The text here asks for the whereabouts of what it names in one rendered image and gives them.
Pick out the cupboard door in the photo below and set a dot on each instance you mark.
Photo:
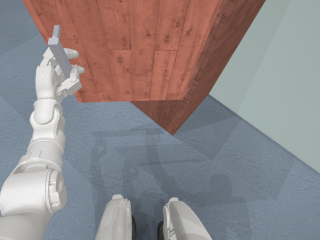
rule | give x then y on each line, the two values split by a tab
131	50

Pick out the robot left hand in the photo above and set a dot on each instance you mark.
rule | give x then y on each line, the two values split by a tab
48	79

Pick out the left robot shin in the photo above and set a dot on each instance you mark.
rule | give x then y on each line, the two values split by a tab
128	229

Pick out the handle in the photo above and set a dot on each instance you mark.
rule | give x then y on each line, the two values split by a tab
59	52

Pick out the robot left forearm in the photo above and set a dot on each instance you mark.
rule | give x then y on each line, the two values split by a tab
47	144

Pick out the right robot thigh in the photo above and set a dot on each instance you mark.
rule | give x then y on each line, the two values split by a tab
179	217

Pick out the robot left upper arm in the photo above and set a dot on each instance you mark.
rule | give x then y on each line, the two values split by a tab
29	201

